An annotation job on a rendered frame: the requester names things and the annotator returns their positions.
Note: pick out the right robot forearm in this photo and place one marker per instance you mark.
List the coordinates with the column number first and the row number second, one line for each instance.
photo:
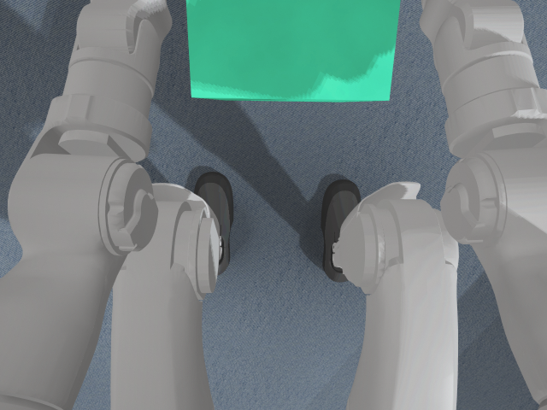
column 486, row 74

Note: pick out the robot left foot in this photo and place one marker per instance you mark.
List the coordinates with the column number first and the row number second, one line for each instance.
column 215, row 189

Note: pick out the robot right upper arm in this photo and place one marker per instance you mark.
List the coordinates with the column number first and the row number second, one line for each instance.
column 496, row 201

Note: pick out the robot left upper arm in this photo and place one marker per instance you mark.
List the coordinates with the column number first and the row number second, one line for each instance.
column 76, row 217

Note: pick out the left robot forearm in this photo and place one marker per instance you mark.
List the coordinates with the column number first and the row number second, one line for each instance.
column 105, row 105

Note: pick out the carton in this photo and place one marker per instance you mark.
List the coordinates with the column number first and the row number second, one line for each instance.
column 292, row 50

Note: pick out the right robot thigh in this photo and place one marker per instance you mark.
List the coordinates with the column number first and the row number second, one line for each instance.
column 409, row 358

